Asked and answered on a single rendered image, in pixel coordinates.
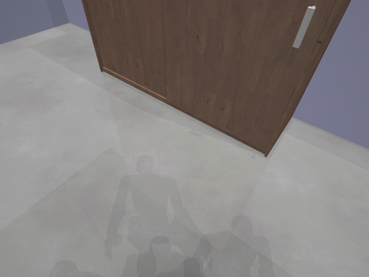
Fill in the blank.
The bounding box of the wardrobe door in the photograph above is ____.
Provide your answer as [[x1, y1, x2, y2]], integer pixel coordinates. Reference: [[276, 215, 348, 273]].
[[87, 0, 167, 98], [164, 0, 336, 151]]

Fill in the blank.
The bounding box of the handle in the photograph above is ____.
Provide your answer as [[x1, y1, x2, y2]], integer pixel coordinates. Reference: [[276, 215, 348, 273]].
[[293, 6, 316, 48]]

